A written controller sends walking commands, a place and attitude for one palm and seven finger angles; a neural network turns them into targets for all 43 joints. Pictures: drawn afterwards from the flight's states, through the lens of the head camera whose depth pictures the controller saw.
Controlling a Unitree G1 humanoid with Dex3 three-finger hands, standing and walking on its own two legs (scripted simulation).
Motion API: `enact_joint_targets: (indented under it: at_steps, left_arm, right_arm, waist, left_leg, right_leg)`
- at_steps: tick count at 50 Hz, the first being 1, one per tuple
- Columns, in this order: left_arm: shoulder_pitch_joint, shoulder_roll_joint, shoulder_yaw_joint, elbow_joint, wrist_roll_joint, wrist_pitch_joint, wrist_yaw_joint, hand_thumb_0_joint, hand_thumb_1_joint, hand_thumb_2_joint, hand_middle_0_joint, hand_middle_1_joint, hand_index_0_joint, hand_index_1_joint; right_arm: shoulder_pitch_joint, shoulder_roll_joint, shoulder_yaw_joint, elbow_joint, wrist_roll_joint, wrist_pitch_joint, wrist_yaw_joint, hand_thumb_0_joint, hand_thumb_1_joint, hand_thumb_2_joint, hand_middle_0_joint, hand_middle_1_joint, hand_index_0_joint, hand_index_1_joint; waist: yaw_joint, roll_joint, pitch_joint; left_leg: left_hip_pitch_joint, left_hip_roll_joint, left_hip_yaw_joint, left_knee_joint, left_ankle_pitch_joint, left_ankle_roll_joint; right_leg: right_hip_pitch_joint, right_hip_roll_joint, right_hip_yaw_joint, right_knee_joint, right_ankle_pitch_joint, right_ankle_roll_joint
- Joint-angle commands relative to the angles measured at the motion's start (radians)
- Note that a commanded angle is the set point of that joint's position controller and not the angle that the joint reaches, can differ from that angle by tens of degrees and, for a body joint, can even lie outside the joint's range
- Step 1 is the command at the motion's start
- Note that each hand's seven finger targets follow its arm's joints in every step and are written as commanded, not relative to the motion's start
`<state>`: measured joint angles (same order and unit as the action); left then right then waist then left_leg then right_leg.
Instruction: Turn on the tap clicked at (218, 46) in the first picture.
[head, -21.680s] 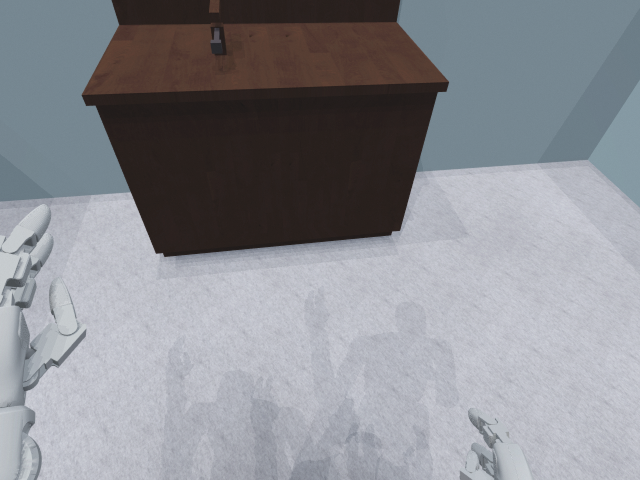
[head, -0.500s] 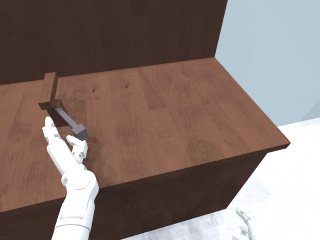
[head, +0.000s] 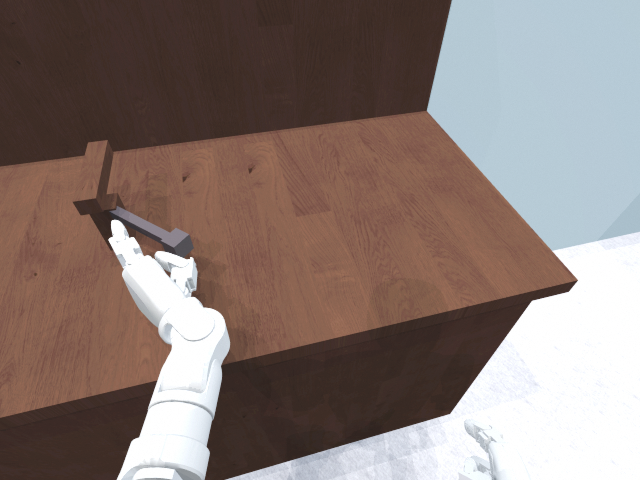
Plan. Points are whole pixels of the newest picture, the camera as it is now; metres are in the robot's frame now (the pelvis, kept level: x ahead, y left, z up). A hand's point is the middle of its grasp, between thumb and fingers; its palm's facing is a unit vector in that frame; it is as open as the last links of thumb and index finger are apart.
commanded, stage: push the lever round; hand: left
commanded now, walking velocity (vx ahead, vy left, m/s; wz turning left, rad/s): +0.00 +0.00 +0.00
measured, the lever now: (177, 244) +0.39 +0.23 +0.09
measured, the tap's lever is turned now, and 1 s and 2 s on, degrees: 45 78 78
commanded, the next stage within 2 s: lift the hand up off the lever in 0.76 s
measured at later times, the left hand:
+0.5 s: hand (213, 241) +0.40 +0.18 +0.08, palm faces +0.82 -0.57 -0.10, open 7.6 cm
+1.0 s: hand (217, 225) +0.43 +0.19 +0.08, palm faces +0.81 -0.57 -0.11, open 7.9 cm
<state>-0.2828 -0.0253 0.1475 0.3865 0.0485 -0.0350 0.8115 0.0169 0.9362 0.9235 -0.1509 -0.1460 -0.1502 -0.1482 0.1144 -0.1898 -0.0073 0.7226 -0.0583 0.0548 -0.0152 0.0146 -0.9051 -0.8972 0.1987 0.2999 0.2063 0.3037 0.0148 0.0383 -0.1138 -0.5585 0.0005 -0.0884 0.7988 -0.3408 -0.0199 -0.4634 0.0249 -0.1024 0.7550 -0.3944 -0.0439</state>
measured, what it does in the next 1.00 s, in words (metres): stands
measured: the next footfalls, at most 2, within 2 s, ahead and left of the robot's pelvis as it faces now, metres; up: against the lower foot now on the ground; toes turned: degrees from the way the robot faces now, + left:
none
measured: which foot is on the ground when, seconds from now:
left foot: down 0.00-1.00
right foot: down 0.00-1.00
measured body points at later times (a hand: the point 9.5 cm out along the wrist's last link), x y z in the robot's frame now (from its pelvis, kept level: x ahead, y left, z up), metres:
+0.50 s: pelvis +0.00 -0.01 -0.01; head +0.02 -0.01 +0.44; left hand +0.36 +0.21 +0.09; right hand +0.15 -0.24 -0.13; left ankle +0.04 +0.13 -0.71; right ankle +0.00 -0.09 -0.71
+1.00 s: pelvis +0.02 -0.01 +0.00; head +0.04 -0.02 +0.45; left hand +0.39 +0.21 +0.09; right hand +0.13 -0.26 -0.12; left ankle +0.04 +0.13 -0.71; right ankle +0.00 -0.09 -0.71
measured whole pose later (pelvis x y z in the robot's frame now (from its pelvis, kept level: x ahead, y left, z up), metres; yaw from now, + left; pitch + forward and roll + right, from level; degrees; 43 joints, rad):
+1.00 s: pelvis +0.02 -0.01 +0.00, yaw -1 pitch +11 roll -1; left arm -0.56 0.01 0.32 0.67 0.11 -0.03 0.90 0.02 0.90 0.91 -0.15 -0.15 -0.12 -0.13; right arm 0.21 -0.21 -0.04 0.75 -0.09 0.06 0.04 0.01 -0.91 -0.90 0.20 0.30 0.20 0.30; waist -0.04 0.03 -0.16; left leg -0.63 0.02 -0.09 0.80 -0.36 -0.04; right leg -0.54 0.04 -0.10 0.76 -0.41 -0.06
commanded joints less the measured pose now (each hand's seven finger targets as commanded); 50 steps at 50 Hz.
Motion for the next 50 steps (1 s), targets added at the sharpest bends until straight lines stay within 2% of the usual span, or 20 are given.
enact_joint_targets:
  at_steps: [1,3,6,9,11,14,16,18,21,23,26,28,31,34,36,39,41,45,46,50]
  left_arm:
    - [-0.380,0.117,0.029,-0.158,0.040,-0.054,0.021,0.000,0.900,0.900,-0.150,-0.150,-0.150,-0.150]
    - [-0.446,0.080,-0.005,-0.144,0.041,-0.056,0.026,0.000,0.900,0.900,-0.150,-0.150,-0.150,-0.150]
    - [-0.476,0.127,0.046,-0.112,0.052,-0.058,0.044,0.000,0.900,0.900,-0.150,-0.150,-0.150,-0.150]
    - [-0.549,0.062,-0.010,-0.079,0.061,-0.060,0.056,0.000,0.900,0.900,-0.150,-0.150,-0.150,-0.150]
    - [-0.547,0.117,0.055,-0.054,0.064,-0.057,0.071,0.000,0.900,0.900,-0.150,-0.150,-0.150,-0.150]
    - [-0.577,0.066,0.018,-0.042,0.069,-0.053,0.080,0.000,0.900,0.900,-0.150,-0.150,-0.150,-0.150]
    - [-0.557,0.112,0.079,-0.003,0.074,-0.043,0.092,0.000,0.900,0.900,-0.150,-0.150,-0.150,-0.150]
    - [-0.630,0.060,0.027,-0.010,0.074,-0.041,0.094,0.000,0.900,0.900,-0.150,-0.150,-0.150,-0.150]
    - [-0.625,0.108,0.079,0.029,0.088,-0.035,0.106,0.000,0.900,0.900,-0.150,-0.150,-0.150,-0.150]
    - [-0.664,0.082,0.054,0.046,0.089,-0.035,0.105,0.000,0.900,0.900,-0.150,-0.150,-0.150,-0.150]
    - [-0.668,0.145,0.116,0.078,0.093,-0.035,0.111,0.000,0.900,0.900,-0.150,-0.150,-0.150,-0.150]
    - [-0.716,0.101,0.070,0.081,0.095,-0.038,0.109,0.000,0.900,0.900,-0.150,-0.150,-0.150,-0.150]
    - [-0.719,0.140,0.114,0.127,0.101,-0.039,0.113,0.000,0.900,0.900,-0.150,-0.150,-0.150,-0.150]
    - [-0.695,0.139,0.121,0.115,0.091,-0.045,0.110,0.000,0.900,0.900,-0.150,-0.150,-0.150,-0.150]
    - [-0.652,0.184,0.173,0.150,0.089,-0.035,0.105,0.000,0.900,0.900,-0.150,-0.150,-0.150,-0.150]
    - [-0.691,0.142,0.127,0.141,0.083,-0.039,0.098,0.000,0.900,0.900,-0.150,-0.150,-0.150,-0.150]
    - [-0.695,0.197,0.179,0.165,0.085,-0.039,0.102,0.000,0.900,0.900,-0.150,-0.150,-0.150,-0.150]
    - [-0.670,0.153,0.140,0.107,0.088,-0.053,0.099,0.000,0.900,0.900,-0.150,-0.150,-0.150,-0.150]
    - [-0.626,0.175,0.168,0.116,0.088,-0.046,0.097,0.000,0.900,0.900,-0.150,-0.150,-0.150,-0.150]
    - [-0.623,0.139,0.119,0.032,0.077,-0.037,0.087,0.000,0.900,0.900,-0.150,-0.150,-0.150,-0.150]
  right_arm:
    - [-0.117,-0.124,-0.044,-0.130,-0.007,-0.042,-0.009,0.000,-0.900,-0.900,0.200,0.300,0.200,0.300]
    - [-0.120,-0.118,-0.041,-0.134,-0.006,-0.043,-0.006,0.000,-0.900,-0.900,0.200,0.300,0.200,0.300]
    - [-0.114,-0.121,-0.045,-0.117,-0.008,-0.043,-0.007,0.000,-0.900,-0.900,0.200,0.300,0.200,0.300]
    - [-0.108,-0.115,-0.044,-0.110,-0.014,-0.053,0.002,0.000,-0.900,-0.900,0.200,0.300,0.200,0.300]
    - [-0.099,-0.122,-0.049,-0.099,-0.016,-0.053,0.001,0.000,-0.900,-0.900,0.200,0.300,0.200,0.300]
    - [-0.087,-0.117,-0.052,-0.107,-0.020,-0.055,0.013,0.000,-0.900,-0.900,0.200,0.300,0.200,0.300]
    - [-0.074,-0.124,-0.057,-0.095,-0.025,-0.054,0.015,0.000,-0.900,-0.900,0.200,0.300,0.200,0.300]
    - [-0.076,-0.119,-0.052,-0.100,-0.023,-0.056,0.023,0.000,-0.900,-0.900,0.200,0.300,0.200,0.300]
    - [-0.059,-0.126,-0.059,-0.085,-0.029,-0.057,0.023,0.000,-0.900,-0.900,0.200,0.300,0.200,0.300]
    - [-0.048,-0.121,-0.055,-0.089,-0.029,-0.059,0.028,0.000,-0.900,-0.900,0.200,0.300,0.200,0.300]
    - [-0.036,-0.130,-0.060,-0.079,-0.030,-0.054,0.023,0.000,-0.900,-0.900,0.200,0.300,0.200,0.300]
    - [-0.031,-0.123,-0.057,-0.083,-0.028,-0.055,0.025,0.000,-0.900,-0.900,0.200,0.300,0.200,0.300]
    - [-0.014,-0.131,-0.060,-0.068,-0.031,-0.053,0.024,0.000,-0.900,-0.900,0.200,0.300,0.200,0.300]
    - [0.007,-0.128,-0.061,-0.084,-0.032,-0.049,0.030,0.000,-0.900,-0.900,0.200,0.300,0.200,0.300]
    - [0.016,-0.137,-0.065,-0.079,-0.031,-0.041,0.028,0.000,-0.900,-0.900,0.200,0.300,0.200,0.300]
    - [0.019,-0.131,-0.062,-0.089,-0.029,-0.039,0.033,0.000,-0.900,-0.900,0.200,0.300,0.200,0.300]
    - [0.027,-0.140,-0.067,-0.077,-0.027,-0.037,0.028,0.000,-0.900,-0.900,0.200,0.300,0.200,0.300]
    - [0.039,-0.133,-0.070,-0.096,-0.031,-0.037,0.042,0.000,-0.900,-0.900,0.200,0.300,0.200,0.300]
    - [0.041,-0.139,-0.072,-0.094,-0.030,-0.034,0.042,0.000,-0.900,-0.900,0.200,0.300,0.200,0.300]
    - [0.030,-0.136,-0.069,-0.115,-0.024,-0.033,0.047,0.000,-0.900,-0.900,0.200,0.300,0.200,0.300]
  waist:
    - [-0.016,-0.046,-0.222]
    - [-0.031,-0.066,-0.218]
    - [-0.021,-0.040,-0.235]
    - [-0.044,-0.034,-0.242]
    - [-0.028,-0.038,-0.257]
    - [-0.039,-0.040,-0.291]
    - [-0.026,-0.057,-0.292]
    - [-0.047,-0.054,-0.285]
    - [-0.040,-0.046,-0.293]
    - [-0.052,-0.061,-0.292]
    - [-0.047,-0.064,-0.302]
    - [-0.067,-0.070,-0.300]
    - [-0.063,-0.072,-0.297]
    - [-0.065,-0.082,-0.349]
    - [-0.054,-0.092,-0.332]
    - [-0.073,-0.091,-0.307]
    - [-0.067,-0.093,-0.299]
    - [-0.059,-0.054,-0.359]
    - [-0.047,-0.070,-0.353]
    - [-0.053,-0.059,-0.349]
  left_leg:
    - [0.118,-0.005,0.020,-0.078,0.160,0.033]
    - [0.115,-0.005,0.025,-0.075,0.140,0.036]
    - [0.099,-0.006,0.023,-0.075,0.117,0.034]
    - [0.106,-0.005,0.027,-0.063,0.111,0.036]
    - [0.091,-0.005,0.021,-0.067,0.117,0.033]
    - [0.106,-0.004,0.029,-0.046,0.175,0.033]
    - [0.088,-0.004,0.023,-0.049,0.176,0.033]
    - [0.093,-0.004,0.029,-0.043,0.174,0.035]
    - [0.081,-0.003,0.028,-0.041,0.174,0.034]
    - [0.077,-0.005,0.031,-0.036,0.170,0.038]
    - [0.058,-0.007,0.032,-0.036,0.164,0.040]
    - [0.068,-0.006,0.039,-0.031,0.167,0.043]
    - [0.058,-0.007,0.033,-0.036,0.162,0.042]
    - [0.070,-0.011,0.050,-0.019,0.220,0.047]
    - [0.051,-0.011,0.046,-0.025,0.227,0.045]
    - [0.058,-0.010,0.053,-0.026,0.217,0.048]
    - [0.044,-0.010,0.048,-0.034,0.203,0.048]
    - [0.091,-0.010,0.057,-0.026,0.269,0.046]
    - [0.084,-0.012,0.052,-0.031,0.277,0.046]
    - [0.111,-0.009,0.060,-0.038,0.299,0.046]
  right_leg:
    - [0.041,-0.031,0.046,-0.148,0.170,0.003]
    - [0.028,-0.034,0.045,-0.152,0.153,0.007]
    - [0.028,-0.033,0.053,-0.152,0.128,0.004]
    - [-0.005,-0.031,0.044,-0.140,0.123,0.006]
    - [0.007,-0.028,0.045,-0.137,0.126,0.003]
    - [0.008,-0.030,0.037,-0.118,0.186,0.004]
    - [0.011,-0.026,0.035,-0.119,0.185,0.004]
    - [-0.007,-0.029,0.034,-0.118,0.185,0.006]
    - [-0.009,-0.025,0.036,-0.115,0.184,0.005]
    - [-0.013,-0.028,0.036,-0.116,0.189,0.009]
    - [0.002,-0.030,0.048,-0.123,0.195,0.011]
    - [-0.005,-0.033,0.048,-0.124,0.210,0.016]
    - [-0.009,-0.029,0.047,-0.124,0.205,0.015]
    - [0.038,-0.038,0.052,-0.116,0.317,0.024]
    - [0.049,-0.038,0.052,-0.115,0.339,0.025]
    - [0.038,-0.041,0.055,-0.128,0.342,0.032]
    - [0.039,-0.038,0.055,-0.130,0.315,0.028]
    - [0.065,-0.035,0.046,-0.112,0.392,0.025]
    - [0.077,-0.033,0.042,-0.111,0.398,0.022]
    - [0.099,-0.035,0.042,-0.121,0.433,0.024]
